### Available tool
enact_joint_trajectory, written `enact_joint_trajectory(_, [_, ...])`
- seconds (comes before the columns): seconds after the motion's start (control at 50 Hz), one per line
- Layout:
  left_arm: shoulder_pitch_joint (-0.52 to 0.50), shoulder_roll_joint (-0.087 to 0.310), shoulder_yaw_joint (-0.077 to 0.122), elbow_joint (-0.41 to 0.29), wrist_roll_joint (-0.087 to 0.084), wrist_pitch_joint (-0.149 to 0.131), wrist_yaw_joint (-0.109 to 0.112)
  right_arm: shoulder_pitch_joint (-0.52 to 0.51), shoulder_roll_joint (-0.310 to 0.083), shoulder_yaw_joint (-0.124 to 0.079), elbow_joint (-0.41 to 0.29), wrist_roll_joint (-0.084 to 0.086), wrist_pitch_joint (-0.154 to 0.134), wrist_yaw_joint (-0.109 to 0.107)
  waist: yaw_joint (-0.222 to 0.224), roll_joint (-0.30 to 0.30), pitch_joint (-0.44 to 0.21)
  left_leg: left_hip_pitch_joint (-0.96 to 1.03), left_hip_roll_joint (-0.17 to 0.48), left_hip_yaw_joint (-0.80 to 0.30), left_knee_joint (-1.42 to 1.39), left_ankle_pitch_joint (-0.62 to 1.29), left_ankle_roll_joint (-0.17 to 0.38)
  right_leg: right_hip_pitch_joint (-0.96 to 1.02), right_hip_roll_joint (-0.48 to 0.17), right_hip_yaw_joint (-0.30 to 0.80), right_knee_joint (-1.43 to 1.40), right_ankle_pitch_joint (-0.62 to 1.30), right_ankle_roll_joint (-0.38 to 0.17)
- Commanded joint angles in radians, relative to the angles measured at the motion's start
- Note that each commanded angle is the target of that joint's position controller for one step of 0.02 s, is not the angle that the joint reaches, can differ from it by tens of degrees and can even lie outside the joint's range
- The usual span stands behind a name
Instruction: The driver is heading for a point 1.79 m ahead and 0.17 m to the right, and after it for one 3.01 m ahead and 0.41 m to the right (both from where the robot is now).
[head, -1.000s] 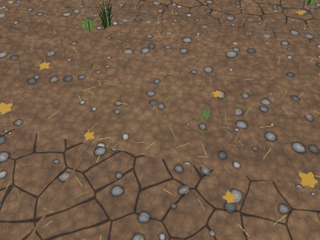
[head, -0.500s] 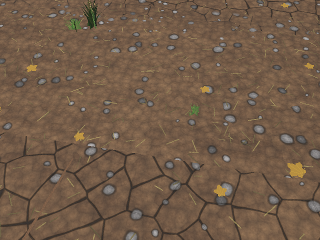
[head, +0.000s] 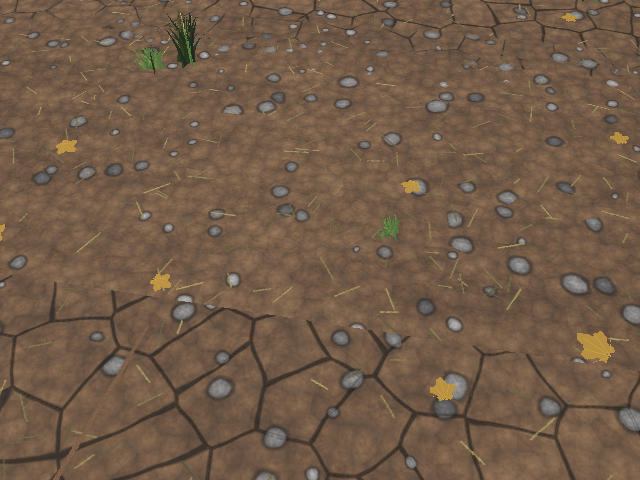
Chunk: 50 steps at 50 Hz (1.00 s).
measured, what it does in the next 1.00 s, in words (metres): stands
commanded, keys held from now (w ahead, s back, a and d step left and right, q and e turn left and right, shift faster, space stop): no key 1.00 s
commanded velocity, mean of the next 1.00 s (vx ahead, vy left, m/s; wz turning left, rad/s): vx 0.00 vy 0.00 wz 0.00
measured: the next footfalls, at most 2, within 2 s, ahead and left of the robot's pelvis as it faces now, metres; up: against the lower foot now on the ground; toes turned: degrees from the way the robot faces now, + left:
right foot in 1.98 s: +0.52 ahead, -0.05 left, -0.16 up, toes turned +1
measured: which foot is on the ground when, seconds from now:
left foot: down 0.00-1.00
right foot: down 0.00-1.00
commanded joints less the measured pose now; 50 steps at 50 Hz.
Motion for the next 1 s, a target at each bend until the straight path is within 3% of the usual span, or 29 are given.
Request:
enact_joint_trajectory(0.02, [0.025, 0.108, 0.025, -0.033, 0.0, -0.005, 0.002, 0.026, -0.096, -0.021, -0.021, 0.001, -0.005, -0.001, 0.002, -0.007, -0.064, -0.066, 0.014, 0.026, -0.069, 0.074, 0.011, 0.11, -0.069, 0.047, -0.054, 0.192, 0.036])
enact_joint_trajectory(0.3, [0.072, 0.099, 0.022, 0.042, 0.005, 0.016, 0.005, 0.021, -0.084, -0.019, 0.05, -0.001, 0.007, -0.004, 0.003, -0.005, -0.049, -0.036, 0.007, 0.038, -0.099, 0.101, 0.02, 0.117, -0.058, 0.035, -0.091, 0.178, 0.033])
enact_joint_trajectory(1.0, [0.191, 0.031, -0.004, 0.195, 0.015, 0.057, 0.012, 0.091, -0.041, -0.003, 0.172, -0.001, 0.034, 0.01, 0.005, -0.005, -0.023, -0.015, -0.004, 0.039, -0.141, 0.157, 0.032, 0.116, -0.041, 0.012, -0.132, 0.168, 0.048])
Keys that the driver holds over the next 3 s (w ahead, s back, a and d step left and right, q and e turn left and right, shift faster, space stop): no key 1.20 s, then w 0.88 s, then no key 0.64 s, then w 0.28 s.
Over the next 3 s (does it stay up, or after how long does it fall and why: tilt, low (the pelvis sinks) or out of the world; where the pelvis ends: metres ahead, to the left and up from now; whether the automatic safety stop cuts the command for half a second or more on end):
stays up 0.66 0.12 -0.18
